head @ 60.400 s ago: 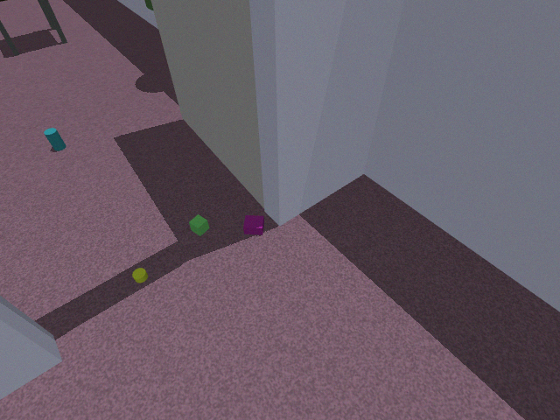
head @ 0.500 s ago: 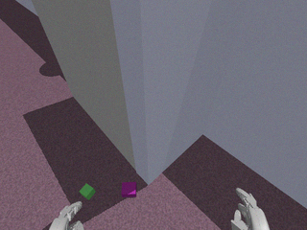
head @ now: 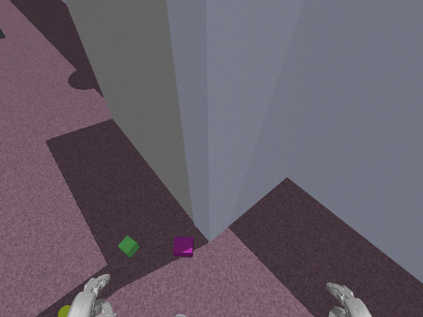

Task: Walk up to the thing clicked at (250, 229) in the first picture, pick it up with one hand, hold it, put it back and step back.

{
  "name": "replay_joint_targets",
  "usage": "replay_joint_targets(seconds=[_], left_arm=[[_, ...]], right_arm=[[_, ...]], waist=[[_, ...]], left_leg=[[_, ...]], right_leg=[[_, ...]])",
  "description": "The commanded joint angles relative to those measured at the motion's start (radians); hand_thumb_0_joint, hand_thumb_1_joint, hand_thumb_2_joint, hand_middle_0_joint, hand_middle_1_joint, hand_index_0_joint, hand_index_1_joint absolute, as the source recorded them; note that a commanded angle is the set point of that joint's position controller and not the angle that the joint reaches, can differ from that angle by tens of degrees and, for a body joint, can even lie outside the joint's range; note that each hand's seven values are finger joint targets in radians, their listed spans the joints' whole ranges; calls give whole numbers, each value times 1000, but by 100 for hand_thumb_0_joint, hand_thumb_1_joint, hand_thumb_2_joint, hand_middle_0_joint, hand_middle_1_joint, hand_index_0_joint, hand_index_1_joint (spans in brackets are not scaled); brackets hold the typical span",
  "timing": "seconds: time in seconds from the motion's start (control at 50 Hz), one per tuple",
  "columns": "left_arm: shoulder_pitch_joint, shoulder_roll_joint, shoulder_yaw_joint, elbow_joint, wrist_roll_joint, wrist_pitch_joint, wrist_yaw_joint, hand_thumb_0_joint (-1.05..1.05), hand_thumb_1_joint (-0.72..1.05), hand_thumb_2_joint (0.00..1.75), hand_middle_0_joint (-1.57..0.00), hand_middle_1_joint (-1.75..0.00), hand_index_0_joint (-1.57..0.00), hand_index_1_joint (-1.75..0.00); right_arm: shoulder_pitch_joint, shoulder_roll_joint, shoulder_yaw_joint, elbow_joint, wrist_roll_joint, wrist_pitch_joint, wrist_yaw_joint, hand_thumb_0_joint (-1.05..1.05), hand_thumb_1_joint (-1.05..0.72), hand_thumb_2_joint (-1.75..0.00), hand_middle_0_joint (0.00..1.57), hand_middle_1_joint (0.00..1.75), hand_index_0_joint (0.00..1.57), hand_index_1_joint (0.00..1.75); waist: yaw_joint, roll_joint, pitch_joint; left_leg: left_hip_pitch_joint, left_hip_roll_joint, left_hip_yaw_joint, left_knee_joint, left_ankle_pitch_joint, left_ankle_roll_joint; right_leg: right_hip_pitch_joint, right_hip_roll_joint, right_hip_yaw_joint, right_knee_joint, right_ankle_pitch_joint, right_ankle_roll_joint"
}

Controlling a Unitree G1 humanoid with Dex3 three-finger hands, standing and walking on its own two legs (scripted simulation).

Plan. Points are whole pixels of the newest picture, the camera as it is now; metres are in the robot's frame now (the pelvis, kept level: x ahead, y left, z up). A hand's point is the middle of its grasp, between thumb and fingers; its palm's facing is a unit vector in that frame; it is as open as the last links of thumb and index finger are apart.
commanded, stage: stand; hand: left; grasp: from above
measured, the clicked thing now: (183, 246) +0.52 +0.15 -0.71
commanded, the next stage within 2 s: none
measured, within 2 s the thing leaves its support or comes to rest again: neither
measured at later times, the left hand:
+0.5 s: hand out of the picture +0.06 +0.24 -0.12, palm faces +0.04 -0.95 -0.31, open 7.4 cm
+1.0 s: hand out of the picture +0.05 +0.23 -0.12, palm faces +0.01 -0.94 -0.33, open 7.4 cm
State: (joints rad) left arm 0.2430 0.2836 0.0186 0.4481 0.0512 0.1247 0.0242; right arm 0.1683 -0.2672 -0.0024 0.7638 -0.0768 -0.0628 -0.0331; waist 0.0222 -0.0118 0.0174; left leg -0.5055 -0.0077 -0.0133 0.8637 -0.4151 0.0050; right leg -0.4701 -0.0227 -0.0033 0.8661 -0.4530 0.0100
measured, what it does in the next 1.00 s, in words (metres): stands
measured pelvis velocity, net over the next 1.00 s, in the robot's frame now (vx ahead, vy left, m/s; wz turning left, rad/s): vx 0.00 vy -0.01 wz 0.00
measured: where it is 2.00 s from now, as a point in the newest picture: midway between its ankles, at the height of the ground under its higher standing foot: outside the picture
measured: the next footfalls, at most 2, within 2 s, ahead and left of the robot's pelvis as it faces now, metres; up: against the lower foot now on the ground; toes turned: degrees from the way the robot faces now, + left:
none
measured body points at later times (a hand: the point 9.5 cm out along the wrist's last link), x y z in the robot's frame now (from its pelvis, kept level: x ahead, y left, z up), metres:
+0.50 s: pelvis +0.00 +0.01 +0.04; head +0.00 +0.01 +0.49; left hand +0.06 +0.29 -0.10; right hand +0.08 -0.26 -0.10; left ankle +0.02 +0.12 -0.70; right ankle +0.00 -0.13 -0.70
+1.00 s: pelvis +0.00 -0.01 +0.05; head +0.01 -0.01 +0.50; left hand +0.05 +0.28 -0.09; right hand +0.05 -0.29 -0.10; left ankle +0.02 +0.12 -0.70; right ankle +0.00 -0.13 -0.70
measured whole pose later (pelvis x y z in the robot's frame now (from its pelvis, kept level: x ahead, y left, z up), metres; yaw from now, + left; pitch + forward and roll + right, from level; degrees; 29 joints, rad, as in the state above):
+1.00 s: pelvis +0.00 -0.01 +0.05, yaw +0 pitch -4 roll +0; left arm 0.16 0.30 0.04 1.14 0.03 0.00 0.02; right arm 0.15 -0.30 -0.04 1.13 -0.03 0.00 -0.01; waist 0.01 0.01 0.08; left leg -0.13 0.01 -0.01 0.36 -0.17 -0.01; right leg -0.10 -0.01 -0.01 0.36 -0.20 0.01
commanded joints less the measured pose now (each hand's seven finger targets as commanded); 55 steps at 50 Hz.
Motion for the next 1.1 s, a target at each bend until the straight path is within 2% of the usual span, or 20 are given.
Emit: replay_joint_targets(seconds=[0.0, 0.04, 0.1, 0.12, 0.16, 0.2, 0.32, 0.4, 0.44, 0.46, 0.6, 0.66, 0.68, 0.76, 0.8, 0.86, 0.92, 0.94, 1.0, 1.08], left_arm=[[-35, 146, 75, 59, -2, -97, 18, 0, 90, 90, -20, -30, -20, -30], [-66, 162, 79, 122, 1, -112, 19, 0, 90, 90, -20, -30, -20, -30], [-63, 155, 77, 209, -3, -130, 20, 0, 90, 90, -20, -30, -20, -30], [-62, 153, 76, 236, -5, -132, 20, 0, 90, 90, -20, -30, -20, -30], [-53, 151, 75, 287, -8, -136, 21, 0, 90, 90, -20, -30, -20, -30], [-69, 155, 75, 331, -13, -137, 21, 0, 90, 90, -20, -30, -20, -30], [-63, 157, 68, 447, -23, -138, 24, 0, 90, 90, -20, -30, -20, -30], [-72, 167, 63, 504, -23, -140, 22, 0, 90, 90, -20, -30, -20, -30], [-83, 164, 60, 527, -20, -136, 21, 0, 90, 90, -20, -30, -20, -30], [-74, 163, 59, 539, -21, -136, 19, 0, 90, 90, -20, -30, -20, -30], [-92, 173, 55, 589, -19, -144, 16, 0, 90, 90, -20, -30, -20, -30], [-104, 188, 56, 599, -20, -144, 13, 0, 90, 90, -20, -30, -20, -30], [-107, 185, 55, 603, -20, -145, 13, 0, 90, 90, -20, -30, -20, -30], [-108, 201, 54, 615, -20, -146, 10, 0, 90, 90, -20, -30, -20, -30], [-112, 198, 53, 619, -22, -149, 12, 0, 90, 90, -20, -30, -20, -30], [-127, 210, 54, 625, -26, -149, 10, 0, 90, 90, -20, -30, -20, -30], [-120, 203, 49, 631, -27, -151, 9, 0, 90, 90, -20, -30, -20, -30], [-126, 203, 49, 632, -26, -151, 9, 0, 90, 90, -20, -30, -20, -30], [-135, 206, 49, 633, -30, -152, 10, 0, 90, 90, -20, -30, -20, -30], [-141, 213, 49, 645, -34, -147, 6, 0, 90, 90, -20, -30, -20, -30]], right_arm=[[-40, -157, -83, -47, 27, -17, 15, 0, -90, -90, 20, 30, 20, 30], [-37, -153, -85, -19, 23, -2, 18, 0, -90, -90, 20, 30, 20, 30], [-21, -159, -90, 27, 22, 3, 16, 0, -90, -90, 20, 30, 20, 30], [-23, -162, -90, 42, 21, 6, 14, 0, -90, -90, 20, 30, 20, 30], [-38, -169, -91, 65, 24, 10, 11, 0, -90, -90, 20, 30, 20, 30], [-26, -171, -88, 91, 28, 15, 6, 0, -90, -90, 20, 30, 20, 30], [-16, -186, -83, 172, 39, 23, -6, 0, -90, -90, 20, 30, 20, 30], [-23, -189, -80, 213, 46, 28, -7, 0, -90, -90, 20, 30, 20, 30], [-35, -195, -80, 225, 45, 32, -7, 0, -90, -90, 20, 30, 20, 30], [-42, -202, -81, 231, 46, 31, -7, 0, -90, -90, 20, 30, 20, 30], [-59, -196, -79, 265, 49, 36, 1, 0, -90, -90, 20, 30, 20, 30], [-47, -197, -76, 278, 50, 40, 6, 0, -90, -90, 20, 30, 20, 30], [-51, -201, -76, 278, 49, 39, 7, 0, -90, -90, 20, 30, 20, 30], [-52, -208, -75, 289, 50, 43, 10, 0, -90, -90, 20, 30, 20, 30], [-57, -206, -73, 292, 52, 40, 10, 0, -90, -90, 20, 30, 20, 30], [-54, -209, -66, 299, 52, 39, 10, 0, -90, -90, 20, 30, 20, 30], [-65, -219, -65, 303, 55, 36, 10, 0, -90, -90, 20, 30, 20, 30], [-62, -213, -61, 305, 55, 37, 10, 0, -90, -90, 20, 30, 20, 30], [-58, -227, -60, 311, 55, 35, 6, 0, -90, -90, 20, 30, 20, 30], [-53, -220, -51, 322, 55, 38, 6, 0, -90, -90, 20, 30, 20, 30]], waist=[[14, -11, -142], [-4, -32, -124], [-7, 11, -111], [-2, 24, -87], [5, 37, -72], [-6, 37, -55], [-7, 45, -50], [-5, 15, -20], [-7, 37, 11], [-1, 47, 14], [-7, 13, 30], [-14, 15, 48], [-14, 21, 34], [-13, 13, 34], [-14, 17, 6], [-18, 31, 19], [-12, 20, -1], [-14, 12, 10], [-17, 21, -28], [-15, 29, 10]], left_leg=[[148, 41, -83, -201, 215, 56], [179, 31, -66, -212, 172, 56], [243, 52, -82, -252, 253, 55], [232, 59, -100, -291, 225, 57], [247, 73, -115, -318, 273, 54], [252, 78, -119, -366, 270, 52], [339, 99, -122, -444, 374, 41], [347, 92, -108, -482, 354, 29], [333, 99, -122, -534, 242, 27], [346, 104, -127, -547, 219, 28], [365, 98, -109, -563, 227, 19], [348, 94, -110, -582, 153, 16], [350, 97, -108, -577, 169, 19], [352, 95, -104, -577, 149, 16], [381, 101, -100, -563, 220, 19], [362, 101, -99, -577, 206, 15], [402, 111, -99, -569, 297, 16], [387, 109, -98, -569, 296, 16], [419, 116, -88, -556, 372, 18], [375, 112, -89, -587, 283, 13]], right_leg=[[136, -63, 92, -222, 218, -56], [131, -83, 121, -277, 187, -55], [153, -73, 94, -288, 263, -46], [156, -66, 89, -301, 240, -42], [186, -62, 77, -315, 286, -39], [221, -64, 78, -341, 298, -39], [294, -69, 71, -405, 369, -33], [327, -78, 76, -467, 354, -31], [324, -68, 69, -488, 277, -26], [319, -68, 70, -497, 280, -26], [326, -81, 80, -558, 261, -24], [311, -74, 81, -577, 199, -18], [330, -81, 84, -577, 218, -22], [315, -81, 94, -598, 171, -21], [336, -91, 97, -596, 235, -25], [340, -86, 94, -591, 240, -22], [346, -94, 93, -586, 311, -25], [344, -89, 89, -591, 297, -22], [375, -99, 93, -579, 404, -25], [369, -91, 90, -588, 327, -25]])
